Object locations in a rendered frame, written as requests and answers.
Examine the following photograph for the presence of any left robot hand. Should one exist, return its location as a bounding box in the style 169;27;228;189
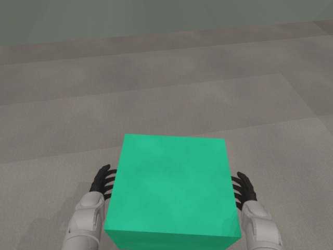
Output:
89;164;117;200

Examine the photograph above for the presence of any robot left forearm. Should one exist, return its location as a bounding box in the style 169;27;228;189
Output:
62;191;105;250

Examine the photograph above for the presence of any carton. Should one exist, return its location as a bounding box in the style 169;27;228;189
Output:
104;134;242;250

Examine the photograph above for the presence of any right robot hand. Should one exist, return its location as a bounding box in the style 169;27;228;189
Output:
231;172;257;211

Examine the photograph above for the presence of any robot right forearm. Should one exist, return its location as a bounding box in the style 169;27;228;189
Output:
241;201;285;250

